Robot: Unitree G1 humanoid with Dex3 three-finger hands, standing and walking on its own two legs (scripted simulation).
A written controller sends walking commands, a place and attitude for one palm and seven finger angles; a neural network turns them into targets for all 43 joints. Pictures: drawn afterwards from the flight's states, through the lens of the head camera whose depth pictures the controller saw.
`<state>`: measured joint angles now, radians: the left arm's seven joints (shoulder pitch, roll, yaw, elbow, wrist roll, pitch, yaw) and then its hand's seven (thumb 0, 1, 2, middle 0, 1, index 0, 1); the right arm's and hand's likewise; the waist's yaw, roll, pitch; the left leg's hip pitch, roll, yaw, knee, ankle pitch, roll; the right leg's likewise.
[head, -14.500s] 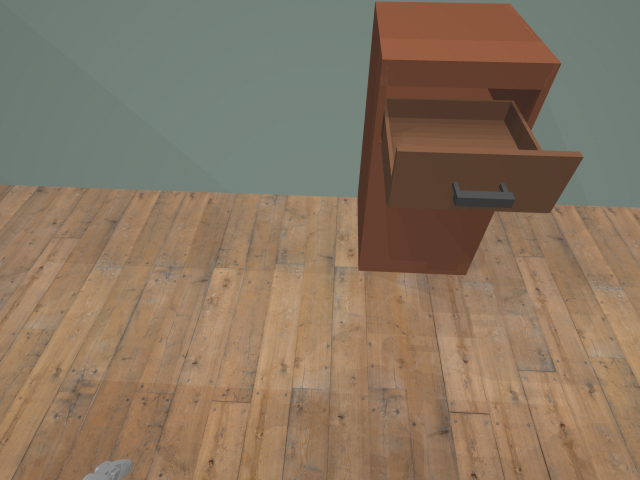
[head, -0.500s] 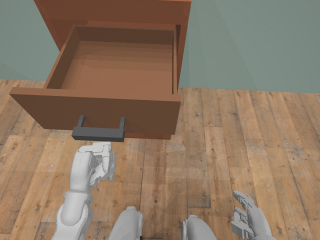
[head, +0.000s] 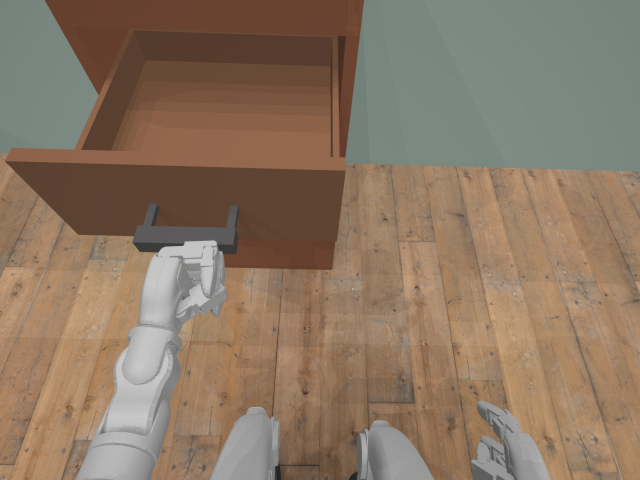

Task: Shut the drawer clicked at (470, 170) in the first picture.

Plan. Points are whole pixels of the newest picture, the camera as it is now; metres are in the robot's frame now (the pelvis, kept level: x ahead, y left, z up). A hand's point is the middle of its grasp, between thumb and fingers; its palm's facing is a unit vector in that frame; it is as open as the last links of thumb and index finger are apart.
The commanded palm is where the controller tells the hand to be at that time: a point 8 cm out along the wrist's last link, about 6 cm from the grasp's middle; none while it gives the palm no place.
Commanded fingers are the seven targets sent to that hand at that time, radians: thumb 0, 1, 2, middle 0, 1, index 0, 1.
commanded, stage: push the drawer shut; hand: left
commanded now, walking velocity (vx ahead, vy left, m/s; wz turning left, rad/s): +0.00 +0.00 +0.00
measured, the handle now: (190, 225) +0.42 +0.18 +0.04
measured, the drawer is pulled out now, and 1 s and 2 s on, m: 0.25 0.12 0.01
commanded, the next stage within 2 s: none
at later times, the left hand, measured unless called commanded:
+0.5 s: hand (228, 242) +0.40 +0.13 +0.03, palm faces -0.05 -1.00 -0.05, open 3.3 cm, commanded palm +0.39 +0.18 +0.04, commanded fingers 0.00 0.90 0.90 -1.40 -1.60 -1.40 -1.60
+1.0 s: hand (237, 199) +0.46 +0.12 +0.03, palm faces -0.02 -1.00 -0.05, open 3.4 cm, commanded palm +0.45 +0.17 +0.04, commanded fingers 0.00 0.90 0.90 -1.40 -1.60 -1.40 -1.60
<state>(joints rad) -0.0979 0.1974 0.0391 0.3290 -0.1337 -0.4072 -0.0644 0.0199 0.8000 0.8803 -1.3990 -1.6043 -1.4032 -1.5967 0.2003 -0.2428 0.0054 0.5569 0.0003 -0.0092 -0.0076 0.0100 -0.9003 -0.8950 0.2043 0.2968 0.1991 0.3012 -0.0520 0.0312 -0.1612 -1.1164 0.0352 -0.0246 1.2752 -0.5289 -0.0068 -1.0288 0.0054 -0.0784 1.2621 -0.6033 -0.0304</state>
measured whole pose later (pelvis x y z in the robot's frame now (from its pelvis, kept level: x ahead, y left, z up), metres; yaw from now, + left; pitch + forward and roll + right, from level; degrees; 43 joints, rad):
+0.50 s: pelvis -0.01 +0.01 +0.00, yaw -1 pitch +22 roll -2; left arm -0.39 0.20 0.10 0.62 -0.10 -0.44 -0.02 0.04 0.81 0.88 -1.40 -1.60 -1.40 -1.60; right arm 0.24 -0.24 0.01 0.59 -0.01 0.02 0.01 0.01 -0.90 -0.89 0.20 0.30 0.20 0.30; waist -0.09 0.03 -0.16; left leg -1.14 0.03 0.00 1.27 -0.51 0.01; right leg -1.06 0.00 -0.06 1.25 -0.58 -0.01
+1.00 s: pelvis -0.01 +0.01 +0.00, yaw -2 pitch +25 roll -2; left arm -0.67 0.26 0.23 0.93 -0.06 -0.49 -0.02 0.07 0.83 0.89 -1.40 -1.60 -1.40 -1.60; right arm 0.30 -0.24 0.00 0.63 -0.03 0.05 0.02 0.01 -0.90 -0.89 0.20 0.30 0.20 0.30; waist -0.13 0.04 -0.16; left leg -1.19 0.05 0.00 1.27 -0.51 0.01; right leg -1.12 0.01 -0.05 1.26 -0.57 -0.01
